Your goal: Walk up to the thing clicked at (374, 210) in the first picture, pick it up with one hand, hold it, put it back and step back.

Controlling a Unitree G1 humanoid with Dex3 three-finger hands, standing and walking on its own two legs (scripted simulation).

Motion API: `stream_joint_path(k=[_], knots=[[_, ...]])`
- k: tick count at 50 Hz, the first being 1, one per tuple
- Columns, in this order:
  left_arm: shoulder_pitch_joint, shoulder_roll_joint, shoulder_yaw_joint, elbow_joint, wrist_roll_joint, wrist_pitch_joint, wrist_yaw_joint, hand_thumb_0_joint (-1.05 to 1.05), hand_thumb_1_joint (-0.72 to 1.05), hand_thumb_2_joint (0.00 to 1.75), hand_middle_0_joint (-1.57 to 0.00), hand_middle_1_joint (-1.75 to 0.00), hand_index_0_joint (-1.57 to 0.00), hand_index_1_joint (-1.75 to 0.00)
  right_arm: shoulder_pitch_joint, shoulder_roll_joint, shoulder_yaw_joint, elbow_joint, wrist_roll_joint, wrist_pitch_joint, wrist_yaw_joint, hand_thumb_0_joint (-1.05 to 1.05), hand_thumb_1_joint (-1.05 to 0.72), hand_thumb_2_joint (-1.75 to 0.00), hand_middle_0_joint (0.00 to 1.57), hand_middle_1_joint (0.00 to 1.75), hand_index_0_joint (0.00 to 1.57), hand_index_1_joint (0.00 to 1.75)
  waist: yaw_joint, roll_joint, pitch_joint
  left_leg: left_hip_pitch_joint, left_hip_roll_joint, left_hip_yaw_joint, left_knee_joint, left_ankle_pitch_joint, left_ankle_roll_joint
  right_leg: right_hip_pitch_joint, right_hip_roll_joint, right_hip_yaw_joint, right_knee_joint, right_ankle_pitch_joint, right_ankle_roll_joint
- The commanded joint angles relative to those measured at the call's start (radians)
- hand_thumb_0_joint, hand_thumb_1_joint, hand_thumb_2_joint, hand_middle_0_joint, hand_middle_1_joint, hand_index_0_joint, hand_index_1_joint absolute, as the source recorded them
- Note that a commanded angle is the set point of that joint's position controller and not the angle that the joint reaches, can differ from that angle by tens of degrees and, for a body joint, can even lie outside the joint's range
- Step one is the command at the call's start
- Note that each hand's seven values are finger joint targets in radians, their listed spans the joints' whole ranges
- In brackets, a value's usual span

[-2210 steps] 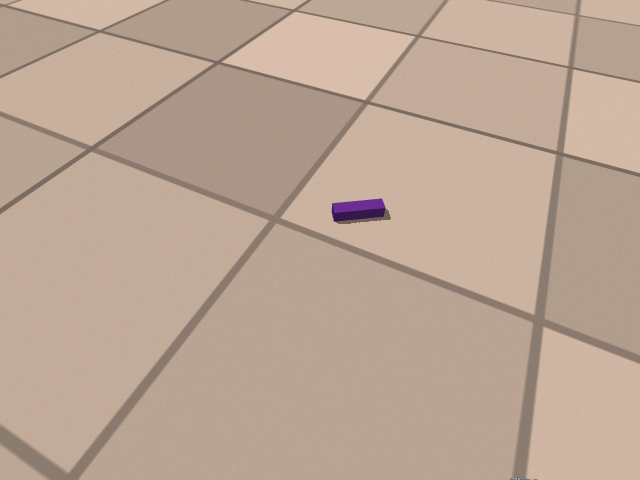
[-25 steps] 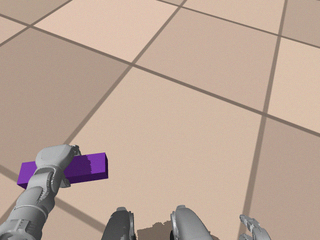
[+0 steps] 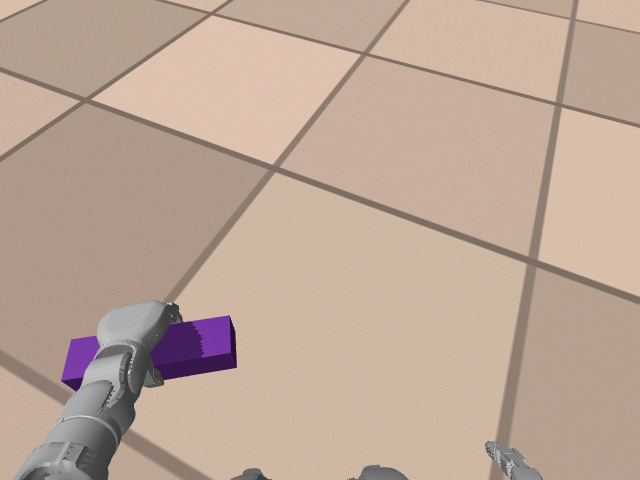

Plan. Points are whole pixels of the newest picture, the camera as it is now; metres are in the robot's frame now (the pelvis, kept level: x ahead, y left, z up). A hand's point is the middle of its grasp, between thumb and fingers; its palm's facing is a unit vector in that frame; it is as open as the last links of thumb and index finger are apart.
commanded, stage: hold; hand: left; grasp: from above
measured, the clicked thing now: (156, 354) +0.32 +0.23 -0.11
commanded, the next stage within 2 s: crouch in 1.90 s
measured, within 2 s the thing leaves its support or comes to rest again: neither
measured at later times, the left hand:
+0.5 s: hand (147, 341) +0.32 +0.22 -0.04, palm faces -0.46 -0.07 -0.89, open 9.0 cm
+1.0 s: hand (145, 351) +0.29 +0.21 -0.02, palm faces -0.47 -0.06 -0.88, open 9.0 cm
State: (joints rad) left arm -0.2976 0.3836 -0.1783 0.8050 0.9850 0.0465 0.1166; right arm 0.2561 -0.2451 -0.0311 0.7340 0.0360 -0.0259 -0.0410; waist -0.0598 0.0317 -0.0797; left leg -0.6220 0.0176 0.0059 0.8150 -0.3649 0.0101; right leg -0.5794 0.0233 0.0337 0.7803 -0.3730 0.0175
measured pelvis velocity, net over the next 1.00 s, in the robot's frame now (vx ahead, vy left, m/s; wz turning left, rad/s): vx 0.00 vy -0.01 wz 0.00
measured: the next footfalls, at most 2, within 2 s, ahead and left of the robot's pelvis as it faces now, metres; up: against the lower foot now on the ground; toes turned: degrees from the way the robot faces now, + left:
none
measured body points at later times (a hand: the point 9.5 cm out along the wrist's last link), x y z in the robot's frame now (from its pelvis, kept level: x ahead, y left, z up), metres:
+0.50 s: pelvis +0.01 +0.00 +0.02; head +0.04 -0.01 +0.47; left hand +0.34 +0.22 +0.01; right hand +0.13 -0.27 -0.10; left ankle +0.02 +0.11 -0.70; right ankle +0.01 -0.13 -0.70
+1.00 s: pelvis +0.00 -0.01 +0.03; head +0.02 -0.02 +0.48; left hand +0.31 +0.21 +0.03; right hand +0.14 -0.26 -0.08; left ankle +0.02 +0.11 -0.70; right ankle +0.01 -0.13 -0.70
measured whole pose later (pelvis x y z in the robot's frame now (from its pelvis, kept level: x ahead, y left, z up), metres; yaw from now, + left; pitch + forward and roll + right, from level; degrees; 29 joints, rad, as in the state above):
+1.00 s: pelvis +0.00 -0.01 +0.03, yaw +0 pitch +2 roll +0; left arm -0.23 0.37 -0.23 0.66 0.99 0.04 0.00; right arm 0.21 -0.26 -0.03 0.67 0.06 0.05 -0.04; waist -0.01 0.05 -0.01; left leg -0.32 0.01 0.02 0.54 -0.25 0.01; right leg -0.30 0.01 0.05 0.54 -0.27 0.01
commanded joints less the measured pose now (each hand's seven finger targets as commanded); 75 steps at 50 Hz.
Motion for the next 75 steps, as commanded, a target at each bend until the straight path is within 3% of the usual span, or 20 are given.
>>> stream_joint_path(k=[1,5,6,14,17,18,33,41,42,44,47,49,61,63,65,67,70,72,73,75], knots=[[-0.319,0.217,0.077,-0.218,0.005,-0.013,0.043,0.00,0.77,0.68,-1.00,-0.73,-1.07,-0.66,0.011,-0.150,-0.055,-0.097,-0.001,-0.026,-0.010,0.00,-0.89,-0.89,0.20,0.30,0.20,0.30,0.009,0.027,-0.302,0.284,-0.025,-0.006,-0.131,0.301,-0.009,0.123,0.025,-0.016,-0.136,0.277,-0.026],[-0.340,0.234,0.077,-0.242,0.025,-0.020,0.036,0.00,0.77,0.64,-0.99,-0.73,-1.07,-0.65,-0.002,-0.159,-0.059,-0.108,0.002,-0.020,-0.011,0.00,-0.89,-0.89,0.20,0.30,0.20,0.30,0.019,0.036,-0.305,0.333,-0.026,0.000,-0.161,0.330,-0.009,0.152,0.026,-0.017,-0.160,0.298,-0.029],[-0.345,0.217,0.066,-0.246,0.023,-0.022,0.034,0.00,0.77,0.65,-1.00,-0.72,-1.07,-0.65,-0.002,-0.157,-0.059,-0.105,0.002,-0.020,-0.010,0.00,-0.89,-0.89,0.20,0.30,0.20,0.30,0.005,0.043,-0.301,0.340,-0.026,-0.002,-0.164,0.334,-0.011,0.147,0.026,-0.017,-0.162,0.298,-0.029],[-0.324,0.209,0.062,-0.260,0.021,-0.012,0.028,0.00,0.78,0.67,-1.00,-0.72,-1.07,-0.65,-0.027,-0.152,-0.056,-0.116,0.003,-0.011,-0.005,0.00,-0.89,-0.89,0.20,0.30,0.20,0.30,0.028,0.024,-0.275,0.366,-0.028,0.002,-0.204,0.357,-0.008,0.201,0.022,-0.011,-0.201,0.325,-0.026],[-0.319,0.197,0.053,-0.253,0.017,-0.008,0.013,0.00,0.80,0.66,-1.00,-0.74,-1.08,-0.66,-0.028,-0.158,-0.059,-0.129,0.005,-0.006,-0.003,0.00,-0.89,-0.89,0.20,0.30,0.20,0.30,0.022,0.008,-0.265,0.372,-0.030,0.007,-0.214,0.359,-0.004,0.219,0.020,-0.008,-0.214,0.332,-0.025],[-0.329,0.213,0.063,-0.270,0.017,-0.006,0.010,0.00,0.80,0.67,-1.01,-0.73,-1.08,-0.66,-0.037,-0.157,-0.058,-0.134,0.006,-0.002,-0.003,0.00,-0.89,-0.89,0.20,0.30,0.20,0.30,0.036,0.018,-0.265,0.373,-0.031,0.008,-0.221,0.359,-0.005,0.232,0.020,-0.009,-0.220,0.333,-0.025],[-0.320,0.211,0.058,-0.344,0.017,-0.011,-0.043,0.00,0.81,0.69,-1.04,-0.73,-1.10,-0.67,-0.071,-0.152,-0.052,-0.168,0.013,0.028,-0.002,0.00,-0.90,-0.90,0.20,0.30,0.20,0.30,0.040,0.007,-0.256,0.449,-0.027,0.021,-0.275,0.400,0.008,0.286,0.019,-0.009,-0.273,0.371,-0.021],[-0.309,0.200,0.049,-0.350,0.018,-0.006,-0.054,0.00,0.81,0.71,-1.05,-0.72,-1.10,-0.66,-0.093,-0.153,-0.049,-0.183,0.016,0.037,-0.001,0.00,-0.90,-0.90,0.20,0.30,0.20,0.30,0.042,0.012,-0.216,0.452,-0.028,0.022,-0.315,0.345,0.005,0.300,0.016,-0.010,-0.306,0.315,-0.025],[-0.317,0.218,0.067,-0.355,0.013,-0.006,-0.053,0.00,0.81,0.71,-1.05,-0.72,-1.10,-0.67,-0.102,-0.153,-0.047,-0.185,0.016,0.039,-0.002,0.00,-0.89,-0.90,0.20,0.30,0.20,0.30,0.055,0.002,-0.206,0.446,-0.028,0.021,-0.322,0.326,0.006,0.307,0.015,-0.012,-0.314,0.297,-0.025],[-0.312,0.199,0.048,-0.374,0.012,-0.006,-0.059,0.00,0.79,0.70,-1.03,-0.73,-1.09,-0.67,-0.105,-0.151,-0.046,-0.191,0.018,0.039,-0.001,0.00,-0.90,-0.90,0.20,0.30,0.20,0.30,0.052,0.012,-0.216,0.458,-0.030,0.023,-0.327,0.328,0.006,0.309,0.013,-0.008,-0.317,0.302,-0.025],[-0.292,0.211,0.068,-0.366,0.011,-0.007,-0.064,0.00,0.77,0.69,-1.03,-0.71,-1.08,-0.65,-0.123,-0.149,-0.044,-0.196,0.019,0.039,-0.003,0.00,-0.90,-0.90,0.20,0.30,0.20,0.30,0.060,0.008,-0.201,0.461,-0.029,0.020,-0.340,0.295,0.004,0.314,0.013,-0.009,-0.326,0.264,-0.026],[-0.307,0.200,0.052,-0.384,0.015,-0.009,-0.068,0.00,0.78,0.68,-1.03,-0.71,-1.09,-0.65,-0.119,-0.148,-0.041,-0.195,0.018,0.038,-0.004,0.00,-0.90,-0.90,0.20,0.30,0.20,0.30,0.049,0.005,-0.208,0.471,-0.028,0.019,-0.341,0.297,0.004,0.314,0.014,-0.007,-0.330,0.267,-0.025],[-0.265,0.222,0.077,-0.393,0.007,-0.008,-0.083,0.00,0.80,0.68,-1.05,-0.69,-1.11,-0.64,-0.153,-0.143,-0.034,-0.198,0.023,0.040,-0.012,0.00,-0.90,-0.90,0.20,0.30,0.20,0.30,0.063,-0.006,-0.171,0.476,-0.031,0.022,-0.365,0.275,0.008,0.332,0.008,-0.008,-0.361,0.241,-0.021],[-0.302,0.223,0.070,-0.431,0.002,-0.014,-0.088,0.00,0.79,0.69,-1.06,-0.68,-1.11,-0.63,-0.162,-0.138,-0.030,-0.206,0.024,0.038,-0.013,0.00,-0.90,-0.90,0.20,0.30,0.20,0.30,0.060,0.000,-0.178,0.483,-0.034,0.023,-0.370,0.266,0.009,0.331,0.006,-0.004,-0.366,0.238,-0.021],[-0.300,0.216,0.059,-0.419,0.006,-0.015,-0.096,0.00,0.79,0.66,-1.05,-0.69,-1.10,-0.64,-0.159,-0.139,-0.031,-0.201,0.025,0.039,-0.014,0.00,-0.90,-0.90,0.20,0.30,0.20,0.30,0.056,0.000,-0.176,0.494,-0.030,0.022,-0.373,0.281,0.008,0.329,0.008,-0.006,-0.364,0.248,-0.023],[-0.263,0.222,0.077,-0.405,0.005,-0.015,-0.096,0.00,0.79,0.66,-1.04,-0.69,-1.10,-0.63,-0.157,-0.140,-0.032,-0.202,0.025,0.040,-0.016,0.00,-0.90,-0.90,0.20,0.30,0.20,0.30,0.066,-0.001,-0.167,0.485,-0.028,0.017,-0.375,0.289,0.005,0.333,0.011,-0.012,-0.361,0.250,-0.025],[-0.277,0.196,0.048,-0.438,0.005,-0.018,-0.102,0.00,0.79,0.67,-1.05,-0.69,-1.10,-0.64,-0.158,-0.140,-0.033,-0.208,0.026,0.040,-0.014,0.00,-0.90,-0.90,0.20,0.30,0.20,0.30,0.058,0.016,-0.183,0.508,-0.029,0.020,-0.379,0.297,0.003,0.332,0.009,-0.008,-0.361,0.261,-0.029],[-0.295,0.241,0.083,-0.443,0.009,-0.020,-0.096,0.00,0.78,0.66,-1.04,-0.68,-1.09,-0.63,-0.156,-0.143,-0.034,-0.201,0.025,0.041,-0.015,0.00,-0.90,-0.90,0.20,0.30,0.20,0.30,0.068,0.011,-0.196,0.514,-0.026,0.015,-0.377,0.325,0.002,0.350,0.012,-0.014,-0.360,0.280,-0.028],[-0.277,0.217,0.066,-0.426,0.005,-0.020,-0.096,0.00,0.78,0.68,-1.05,-0.69,-1.10,-0.64,-0.153,-0.141,-0.033,-0.200,0.025,0.042,-0.015,0.00,-0.90,-0.90,0.20,0.30,0.20,0.30,0.057,-0.002,-0.190,0.510,-0.028,0.019,-0.374,0.330,0.005,0.348,0.010,-0.011,-0.362,0.291,-0.026],[-0.292,0.232,0.084,-0.404,0.006,-0.016,-0.089,0.00,0.79,0.70,-1.06,-0.68,-1.10,-0.64,-0.153,-0.139,-0.032,-0.194,0.026,0.046,-0.016,0.00,-0.90,-0.90,0.20,0.30,0.20,0.30,0.059,-0.006,-0.181,0.505,-0.032,0.021,-0.372,0.333,0.007,0.345,0.008,-0.010,-0.366,0.299,-0.022]])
